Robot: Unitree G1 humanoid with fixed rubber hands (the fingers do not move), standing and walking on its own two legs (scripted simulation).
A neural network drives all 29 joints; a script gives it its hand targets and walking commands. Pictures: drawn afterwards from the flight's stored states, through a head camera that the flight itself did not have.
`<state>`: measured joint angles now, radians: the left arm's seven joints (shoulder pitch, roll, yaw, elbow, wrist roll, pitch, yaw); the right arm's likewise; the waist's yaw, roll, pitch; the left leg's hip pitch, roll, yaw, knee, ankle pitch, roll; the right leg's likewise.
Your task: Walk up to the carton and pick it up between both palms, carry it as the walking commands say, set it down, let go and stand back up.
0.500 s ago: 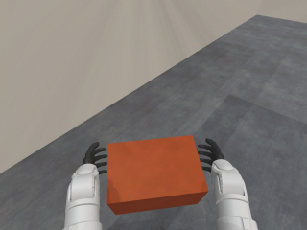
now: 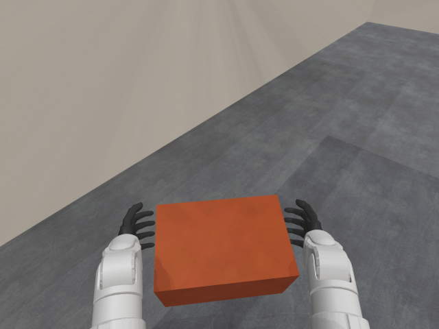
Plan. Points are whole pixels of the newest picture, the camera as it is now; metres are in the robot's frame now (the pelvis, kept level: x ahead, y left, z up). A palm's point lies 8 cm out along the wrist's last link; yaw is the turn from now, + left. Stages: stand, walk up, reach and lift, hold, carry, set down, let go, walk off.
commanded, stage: hold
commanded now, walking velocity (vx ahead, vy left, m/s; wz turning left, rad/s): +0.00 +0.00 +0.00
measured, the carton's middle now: (221, 250) +0.30 +0.00 -0.04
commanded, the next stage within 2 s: carry in 0.88 s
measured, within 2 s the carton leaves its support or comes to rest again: neither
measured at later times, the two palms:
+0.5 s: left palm (130, 241) +0.27 +0.17 +0.04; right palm (312, 238) +0.28 -0.17 +0.04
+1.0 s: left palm (129, 242) +0.27 +0.17 +0.04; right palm (310, 236) +0.28 -0.16 +0.05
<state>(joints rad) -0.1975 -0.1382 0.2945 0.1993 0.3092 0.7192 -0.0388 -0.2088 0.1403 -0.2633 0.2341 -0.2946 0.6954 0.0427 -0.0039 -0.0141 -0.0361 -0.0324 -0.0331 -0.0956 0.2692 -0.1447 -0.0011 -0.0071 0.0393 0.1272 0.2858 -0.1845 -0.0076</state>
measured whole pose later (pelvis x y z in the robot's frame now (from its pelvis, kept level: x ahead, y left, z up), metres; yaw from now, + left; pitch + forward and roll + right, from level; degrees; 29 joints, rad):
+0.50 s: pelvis +0.01 +0.00 +0.00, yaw +0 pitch -5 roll +0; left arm -0.17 -0.13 0.27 0.17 0.29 0.72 -0.03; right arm -0.18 0.14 -0.25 0.19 -0.28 0.70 0.04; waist 0.00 -0.01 -0.04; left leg -0.03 -0.04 -0.09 0.25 -0.14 0.00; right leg -0.01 0.04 0.13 0.28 -0.19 -0.01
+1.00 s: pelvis -0.01 +0.00 -0.01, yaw -1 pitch -1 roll +1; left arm -0.20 -0.14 0.26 0.13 0.24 0.74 0.08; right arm -0.21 0.14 -0.22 0.14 -0.28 0.74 0.02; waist 0.01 -0.01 -0.08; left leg -0.21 -0.04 -0.08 0.46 -0.22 -0.01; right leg -0.19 0.04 0.09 0.48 -0.25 -0.01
